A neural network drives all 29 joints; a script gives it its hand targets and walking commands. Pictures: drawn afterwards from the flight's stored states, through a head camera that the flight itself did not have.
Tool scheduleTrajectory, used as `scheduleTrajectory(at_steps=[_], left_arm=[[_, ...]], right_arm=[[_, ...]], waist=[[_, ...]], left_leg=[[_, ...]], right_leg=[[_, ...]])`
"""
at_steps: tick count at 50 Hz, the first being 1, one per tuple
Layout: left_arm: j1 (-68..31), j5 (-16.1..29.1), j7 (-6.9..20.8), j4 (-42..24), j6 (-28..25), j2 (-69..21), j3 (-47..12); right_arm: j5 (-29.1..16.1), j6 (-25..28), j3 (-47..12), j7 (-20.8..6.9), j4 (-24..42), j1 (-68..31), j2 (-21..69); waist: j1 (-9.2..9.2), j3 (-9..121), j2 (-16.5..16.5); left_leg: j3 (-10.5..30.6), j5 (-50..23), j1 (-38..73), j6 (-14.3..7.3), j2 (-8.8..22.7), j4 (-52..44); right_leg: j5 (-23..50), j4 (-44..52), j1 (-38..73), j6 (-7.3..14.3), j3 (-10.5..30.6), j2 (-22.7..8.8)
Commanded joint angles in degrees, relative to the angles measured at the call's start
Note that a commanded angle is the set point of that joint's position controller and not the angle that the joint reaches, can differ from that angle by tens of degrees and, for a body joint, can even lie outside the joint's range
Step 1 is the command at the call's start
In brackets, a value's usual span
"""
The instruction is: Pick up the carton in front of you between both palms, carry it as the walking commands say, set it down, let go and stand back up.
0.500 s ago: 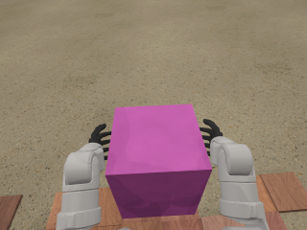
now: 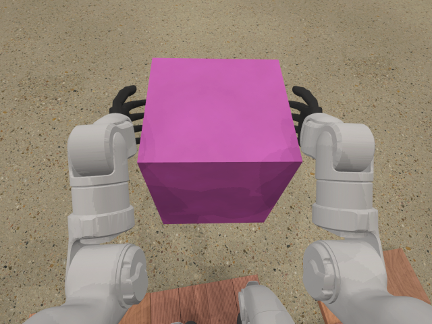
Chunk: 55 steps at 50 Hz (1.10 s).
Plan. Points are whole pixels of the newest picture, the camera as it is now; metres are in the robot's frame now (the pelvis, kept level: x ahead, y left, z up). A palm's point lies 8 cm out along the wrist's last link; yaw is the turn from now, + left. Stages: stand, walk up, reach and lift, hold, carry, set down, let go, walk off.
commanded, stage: carry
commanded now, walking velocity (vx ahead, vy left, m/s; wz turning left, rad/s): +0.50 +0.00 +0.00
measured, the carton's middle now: (215, 150) +0.41 -0.01 +0.06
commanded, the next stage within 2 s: none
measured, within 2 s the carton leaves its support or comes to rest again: neither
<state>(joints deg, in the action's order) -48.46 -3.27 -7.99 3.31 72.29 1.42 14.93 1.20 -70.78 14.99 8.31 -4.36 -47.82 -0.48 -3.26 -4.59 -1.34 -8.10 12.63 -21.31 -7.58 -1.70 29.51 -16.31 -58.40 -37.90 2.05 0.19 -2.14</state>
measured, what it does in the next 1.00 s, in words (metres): goes down: right foot 0.04 m lower, then left foot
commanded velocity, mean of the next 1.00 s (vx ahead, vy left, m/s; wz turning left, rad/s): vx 0.50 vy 0.00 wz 0.00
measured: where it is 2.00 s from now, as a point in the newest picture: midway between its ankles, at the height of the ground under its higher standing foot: (188, 137)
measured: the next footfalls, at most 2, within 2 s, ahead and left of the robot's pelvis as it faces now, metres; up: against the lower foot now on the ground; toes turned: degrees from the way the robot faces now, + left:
right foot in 0.22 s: +0.34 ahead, -0.09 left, -0.04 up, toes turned -4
left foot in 0.60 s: +0.62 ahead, +0.12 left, -0.05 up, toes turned +6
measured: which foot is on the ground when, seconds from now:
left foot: down 0.00-0.22, up 0.24-0.58, down 0.60-1.00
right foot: up 0.00-0.20, down 0.22-0.60, up 0.62-1.00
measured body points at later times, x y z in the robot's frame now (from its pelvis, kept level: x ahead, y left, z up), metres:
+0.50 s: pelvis +0.37 +0.00 -0.04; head +0.42 +0.00 +0.40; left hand +0.72 +0.18 +0.08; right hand +0.74 -0.12 +0.08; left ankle +0.48 +0.14 -0.74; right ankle +0.30 -0.09 -0.78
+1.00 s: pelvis +0.68 +0.05 -0.04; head +0.72 +0.07 +0.41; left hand +1.06 +0.19 +0.03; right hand +1.04 -0.11 +0.04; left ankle +0.59 +0.11 -0.78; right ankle +0.82 -0.09 -0.73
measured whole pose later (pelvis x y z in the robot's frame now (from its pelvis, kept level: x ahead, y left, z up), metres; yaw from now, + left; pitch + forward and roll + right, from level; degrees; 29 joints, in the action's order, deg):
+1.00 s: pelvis +0.68 +0.05 -0.04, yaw +0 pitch +5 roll -2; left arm -33.3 -5.9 -7.0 8.5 62.1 -1.7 11.1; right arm 3.3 -60.0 10.9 6.4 -10.9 -33.3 1.6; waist -3.4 2.1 -0.2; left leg -6.0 18.9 -6.8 -4.0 -0.5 20.1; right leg -7.1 -43.9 -39.9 1.0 -5.0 -2.7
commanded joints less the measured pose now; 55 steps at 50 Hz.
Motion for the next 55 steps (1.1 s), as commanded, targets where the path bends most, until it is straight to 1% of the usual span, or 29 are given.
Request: scheduleTrajectory(at_steps=[1, 4, 7, 8, 10, 11, 12, 13, 14, 15, 17, 19, 21, 24, 26, 27, 29, 30, 31, 32, 33, 35, 36, 43, 50, 52, 53, 54, 55], left_arm=[[-36.67, 20.18, 9.74, -5.32, -0.54, -60.18, -35.06], [-33.71, 18.21, 10.54, -7.14, 0.38, -59.93, -35.82], [-29.54, 17.38, 11.85, -8.4, 1.59, -59.24, -36.6], [-28.47, 17.53, 12.25, -8.63, 2.06, -58.62, -36.93], [-24.86, 17.49, 12.93, -7.24, 3.23, -56.54, -36.96], [-22.85, 17.36, 13.19, -6.2, 3.86, -54.97, -36.51], [-22.15, 16.94, 13.44, -5.02, 4.31, -52.85, -35.53], [-20.94, 17.23, 13.31, -4.25, 4.97, -51.58, -33.98], [-20.88, 17.85, 13.01, -5.4, 4.99, -52.01, -33.75], [-22.29, 20.52, 13.05, -9.54, 5.13, -55.51, -34.79], [-31.03, 23.23, 13.0, -18.04, 4.77, -59.87, -37.78], [-30.58, 24.74, 13.14, -20.8, 4.62, -60.85, -40.01], [-27.63, 25.13, 13.66, -20.1, 4.12, -60.98, -42.13], [-24.33, 25.66, 15.18, -15.4, 2.57, -61.43, -44.69], [-23.96, 26.11, 16.14, -12.11, 0.99, -61.8, -45.66], [-24.02, 26.23, 16.44, -10.24, 0.17, -61.94, -45.76], [-23.49, 25.99, 16.8, -5.77, -1.29, -62.54, -45.4], [-23.07, 25.32, 16.92, -3.44, -2.06, -62.28, -44.92], [-21.99, 25.03, 17.01, -0.59, -2.38, -63.73, -44.41], [-21.92, 24.66, 16.96, 0.98, -2.96, -64.01, -42.84], [-24.27, 24.91, 16.88, 0.57, -3.96, -65.83, -43.22], [-28.24, 25.21, 16.26, -0.35, -6.06, -68.84, -43.2], [-28.06, 24.76, 15.65, -0.45, -6.96, -69.46, -42.85], [-19.76, 18.67, 12.68, 4.01, -11.53, -68.01, -39.93], [-21.88, 19.87, 12.21, 1.18, -11.94, -65.25, -41.62], [-21.84, 20.7, 12.11, -0.41, -10.74, -64.06, -41.94], [-21.54, 21.02, 12.15, -1.09, -9.98, -63.33, -41.89], [-20.46, 21.22, 12.28, -1.43, -9.15, -62.65, -41.71], [-19.47, 21.33, 12.56, -1.91, -8.35, -62.15, -41.37]], right_arm=[[-23.87, -1.16, -34.8, -14.01, 7.62, -40.03, 60.42], [-21.22, -1.83, -35.54, -14.58, 8.61, -35.03, 60.35], [-20.17, -2.38, -37.7, -15.17, 10.92, -31.08, 59.7], [-20.33, -2.64, -38.8, -15.35, 11.56, -30.62, 59.48], [-20.81, -3.62, -40.29, -15.59, 11.78, -29.43, 58.24], [-21.15, -4.24, -40.4, -15.62, 11.4, -28.73, 56.46], [-21.5, -5.47, -40.3, -15.61, 12.03, -31.06, 55.57], [-21.92, -6.72, -38.79, -15.41, 10.99, -30.38, 55.3], [-22.31, -7.34, -38.21, -15.25, 13.02, -30.8, 56.21], [-21.81, -7.44, -37.54, -14.96, 14.87, -31.79, 55.67], [-20.85, -7.4, -36.89, -14.37, 19.4, -33.27, 56.76], [-18.65, -7.02, -37.15, -13.61, 19.32, -28.59, 56.55], [-16.4, -6.06, -38.15, -13.22, 17.05, -23.54, 56.78], [-14.86, -4.2, -40.17, -13.36, 13.46, -20.1, 56.96], [-14.9, -2.75, -41.28, -13.84, 11.06, -20.23, 57.39], [-15.08, -1.97, -41.5, -14.13, 9.58, -20.36, 57.6], [-15.22, -0.34, -40.55, -14.68, 5.69, -18.86, 57.55], [-15.28, 0.32, -39.62, -15.09, 3.71, -17.82, 57.19], [-14.62, 0.99, -38.07, -15.33, 0.96, -17.64, 56.1], [-15.02, 2.02, -37.79, -15.57, -1.22, -16.64, 56.98], [-16.63, 3.09, -38.53, -16.08, -0.25, -18.29, 59.68], [-20.07, 5.17, -40.58, -16.84, 3.38, -26.0, 64.58], [-21.74, 6.0, -41.68, -17.03, 4.45, -28.41, 66.28], [-24.05, 10.29, -42.31, -18.36, -0.03, -26.41, 68.26], [-23.49, 11.1, -42.21, -17.31, 0.72, -26.1, 64.88], [-23.11, 9.93, -42.01, -16.5, 1.9, -24.81, 63.43], [-22.79, 9.12, -41.79, -16.15, 2.43, -23.64, 62.73], [-22.48, 8.2, -41.48, -15.87, 3.02, -22.54, 62.06], [-22.2, 7.27, -41.33, -15.69, 3.49, -21.03, 61.62]], waist=[[-1.2, 33.31, 8.17], [-2.69, 29.82, 7.5], [-2.5, 25.53, 6.9], [-1.88, 24.84, 5.91], [1.25, 24.78, 0.94], [4.18, 25.95, -0.5], [7.08, 30.32, -11.16], [9.23, 34.05, -15.47], [10.97, 39.6, -15.43], [8.99, 38.51, -2.27], [6.64, 32.8, -2.17], [5.85, 30.42, -0.97], [6.57, 29.18, -4.53], [7.28, 27.95, -5.85], [7.52, 27.27, -6.71], [6.81, 27.45, -7.11], [2.08, 31.64, -4.27], [-0.01, 34.23, -0.05], [0.74, 39.25, 13.61], [-0.5, 41.75, 18.43], [-0.53, 37.9, 15.54], [-0.26, 33.77, 7.4], [0.12, 33.62, 6.31], [0.08, 31.61, 8.74], [-0.97, 24.85, 8.89], [-0.67, 23.7, 9.77], [-0.22, 24.49, 10.6], [1.08, 26.64, 10.76], [2.7, 30.23, 9.02]], left_leg=[[13.0, -23.39, 30.16, -5.03, 12.09, -5.04], [9.74, -22.64, 28.55, -3.64, 9.89, -5.37], [7.39, -21.72, 23.63, -1.49, 9.99, -2.58], [6.93, -23.27, 22.75, -0.96, 10.09, 0.39], [2.38, -28.36, 16.6, 1.71, 5.85, 13.01], [0.27, -21.1, 7.82, 3.51, 3.51, 22.19], [1.72, 9.5, -12.39, 6.17, 0.06, 37.45], [6.2, 24.26, -27.69, 7.19, -2.11, 50.31], [10.09, 23.98, -36.2, 6.92, -0.55, 59.83], [12.42, 18.05, -31.7, 4.86, 3.28, 54.24], [11.46, 12.23, -28.08, 4.8, 5.14, 47.65], [9.77, 9.54, -23.07, 6.17, 6.19, 38.66], [7.24, 6.14, -22.75, 7.13, 5.78, 28.96], [2.28, -4.71, -14.68, 6.92, 2.55, 11.74], [-1.38, -10.82, -7.73, 6.0, -0.1, 3.35], [-1.8, -13.77, -3.11, 5.13, -0.59, 0.16], [-3.86, -18.81, 15.25, 3.82, -0.8, -5.03], [5.86, -18.95, 27.16, 3.17, 7.35, -2.67], [30.38, -30.92, 40.35, -3.27, 24.4, -0.85], [41.02, -16.88, 44.34, -9.47, 26.06, -5.28], [38.04, -11.89, 41.34, -8.5, 23.82, -6.64], [28.86, -19.17, 34.17, -5.46, 19.76, -6.53], [26.14, -19.46, 31.44, -4.59, 18.9, -7.19], [16.99, -27.15, 32.55, -4.06, 16.62, -9.89], [9.05, -34.7, 31.1, -1.88, 13.34, -9.7], [6.74, -40.56, 30.81, -0.24, 12.69, -7.96], [5.32, -47.29, 30.6, 0.91, 12.42, -4.97], [3.27, -51.22, 29.37, 2.51, 11.81, 0.77], [1.17, -46.86, 24.42, 4.41, 10.65, 8.91]], right_leg=[[12.57, 10.88, -3.48, -0.91, -2.87, 0.96], [24.17, 26.32, 1.77, -1.5, -4.52, 1.74], [31.64, 35.17, 10.92, -0.3, -5.44, 2.16], [33.83, 37.06, 13.35, 0.61, -5.13, 1.58], [36.73, 41.76, 27.32, 1.41, -10.6, 3.92], [43.15, 38.46, 38.95, 2.09, -8.16, 0.3], [71.92, 25.59, 59.12, 10.08, 7.69, -13.54], [77.95, 22.56, 72.14, 14.72, 17.54, -19.29], [53.01, 25.38, 74.36, 21.18, 26.62, -23.09], [28.92, 31.17, 63.36, 16.89, 24.41, -18.9], [26.9, 33.98, 50.73, 15.07, 20.84, -17.67], [17.06, 36.79, 42.41, 12.05, 14.89, -13.95], [25.69, 36.14, 42.11, 11.49, 10.44, -11.79], [37.72, 34.54, 39.3, 8.38, 2.77, -7.08], [39.05, 32.89, 37.86, 6.3, -0.58, -5.72], [39.63, 30.55, 36.81, 5.32, -1.54, -5.83], [37.77, 18.43, 30.96, 1.81, -6.22, -3.65], [20.61, 8.16, 21.28, -0.06, -5.91, -2.59], [-12.98, -6.36, 7.32, -2.25, -3.61, 2.96], [-16.14, -16.97, -2.29, -1.75, 0.36, 5.32], [-13.83, -19.59, -6.44, -0.82, 1.61, 2.76], [-7.13, -16.67, -7.11, -0.53, 1.04, -0.22], [-5.48, -14.33, -5.18, -0.77, 0.92, -0.86], [1.14, -0.24, -8.39, -1.87, -3.44, -1.2], [12.97, 20.68, -2.05, -0.35, -8.68, 1.47], [15.54, 27.38, 3.31, 0.71, -10.11, 2.67], [15.9, 29.91, 8.1, 1.35, -11.43, 3.9], [16.42, 33.21, 15.86, 1.71, -13.24, 5.33], [18.18, 36.16, 28.51, 1.88, -13.31, 5.1]])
